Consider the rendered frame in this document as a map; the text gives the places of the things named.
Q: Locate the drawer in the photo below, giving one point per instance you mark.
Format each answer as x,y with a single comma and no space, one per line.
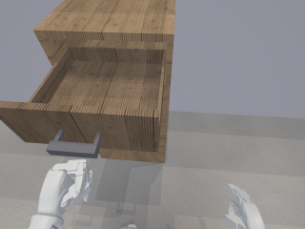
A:
117,92

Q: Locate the cabinet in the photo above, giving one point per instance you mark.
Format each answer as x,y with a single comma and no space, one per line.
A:
121,24

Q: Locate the handle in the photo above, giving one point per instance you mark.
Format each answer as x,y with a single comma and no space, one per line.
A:
57,147

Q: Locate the right robot hand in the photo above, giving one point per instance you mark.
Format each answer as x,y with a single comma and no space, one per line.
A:
248,215

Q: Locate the left robot hand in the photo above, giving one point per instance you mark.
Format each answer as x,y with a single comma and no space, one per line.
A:
75,177

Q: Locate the robot left forearm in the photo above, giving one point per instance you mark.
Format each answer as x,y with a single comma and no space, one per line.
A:
46,221

